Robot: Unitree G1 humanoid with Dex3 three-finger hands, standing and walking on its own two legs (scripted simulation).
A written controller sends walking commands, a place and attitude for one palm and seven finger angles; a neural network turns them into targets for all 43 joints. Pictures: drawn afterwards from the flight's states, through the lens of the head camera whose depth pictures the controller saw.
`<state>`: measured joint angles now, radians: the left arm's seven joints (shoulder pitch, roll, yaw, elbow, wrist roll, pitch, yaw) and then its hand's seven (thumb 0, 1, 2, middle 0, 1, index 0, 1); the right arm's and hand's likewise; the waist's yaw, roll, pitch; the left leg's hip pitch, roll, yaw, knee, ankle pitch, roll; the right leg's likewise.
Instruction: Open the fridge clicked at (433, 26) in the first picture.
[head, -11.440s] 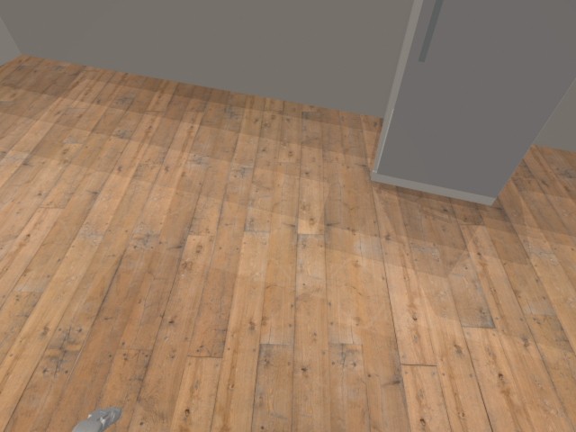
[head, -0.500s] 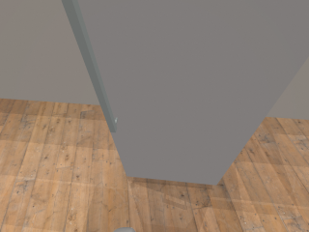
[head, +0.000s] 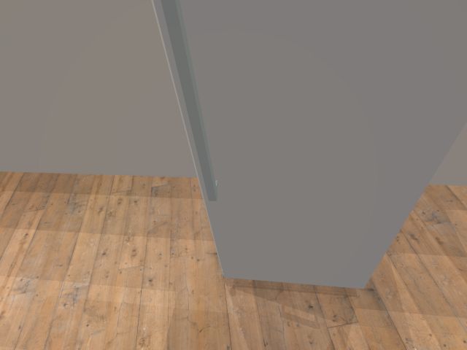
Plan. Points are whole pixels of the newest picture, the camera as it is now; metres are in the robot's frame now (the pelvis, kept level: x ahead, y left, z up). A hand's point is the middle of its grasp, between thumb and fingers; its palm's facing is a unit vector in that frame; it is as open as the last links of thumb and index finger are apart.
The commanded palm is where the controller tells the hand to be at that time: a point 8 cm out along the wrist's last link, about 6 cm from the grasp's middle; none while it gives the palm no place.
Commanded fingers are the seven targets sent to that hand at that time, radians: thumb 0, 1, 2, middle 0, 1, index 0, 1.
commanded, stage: come to a stop and stand still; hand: left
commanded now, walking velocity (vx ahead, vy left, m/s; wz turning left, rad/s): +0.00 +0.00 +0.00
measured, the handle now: (199, 118) +0.50 +0.11 +0.16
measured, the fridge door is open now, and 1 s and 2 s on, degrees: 0 0 0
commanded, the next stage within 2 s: look again from close up in 0.70 s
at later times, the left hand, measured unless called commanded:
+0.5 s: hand out of the picture +0.00 +0.21 -0.15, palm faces +0.00 -0.98 -0.22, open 7.3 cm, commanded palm none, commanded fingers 0.00 0.90 0.90 -0.20 -0.30 -0.20 -0.30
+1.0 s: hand out of the picture -0.09 +0.19 -0.15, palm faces +0.05 -0.98 -0.17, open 7.4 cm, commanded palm none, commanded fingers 0.00 0.90 0.90 -0.20 -0.30 -0.20 -0.30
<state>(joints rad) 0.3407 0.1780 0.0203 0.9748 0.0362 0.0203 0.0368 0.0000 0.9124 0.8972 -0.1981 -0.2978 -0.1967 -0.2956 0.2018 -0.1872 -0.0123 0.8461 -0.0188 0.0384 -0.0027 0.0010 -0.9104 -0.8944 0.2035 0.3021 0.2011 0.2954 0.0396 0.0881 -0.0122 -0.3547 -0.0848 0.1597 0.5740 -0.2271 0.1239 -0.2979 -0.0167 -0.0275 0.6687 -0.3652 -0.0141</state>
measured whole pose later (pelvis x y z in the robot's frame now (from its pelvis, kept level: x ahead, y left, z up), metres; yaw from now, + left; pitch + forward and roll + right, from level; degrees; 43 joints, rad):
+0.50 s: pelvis +0.00 +0.04 +0.02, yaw -1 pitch +0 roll +0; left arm 0.31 0.14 0.01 1.06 0.02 0.03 0.03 0.00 0.92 0.90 -0.20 -0.30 -0.20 -0.30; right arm 0.33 -0.18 -0.02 1.05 -0.01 0.02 -0.04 0.00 -0.91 -0.89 0.20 0.30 0.20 0.29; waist -0.01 0.03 0.01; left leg -0.21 -0.13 0.19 0.25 -0.08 0.06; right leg -0.18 -0.03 -0.02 0.46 -0.30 -0.01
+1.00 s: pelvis -0.01 +0.04 +0.02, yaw +0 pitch -1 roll +0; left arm 0.43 0.11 -0.01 1.15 0.02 0.02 0.04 0.00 0.91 0.90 -0.20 -0.30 -0.20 -0.30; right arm 0.26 -0.17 -0.02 1.08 -0.01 0.00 -0.04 0.00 -0.92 -0.89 0.20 0.30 0.20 0.30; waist 0.01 0.01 0.01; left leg -0.21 -0.12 0.17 0.25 -0.06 0.09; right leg -0.19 -0.03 -0.03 0.48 -0.29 0.00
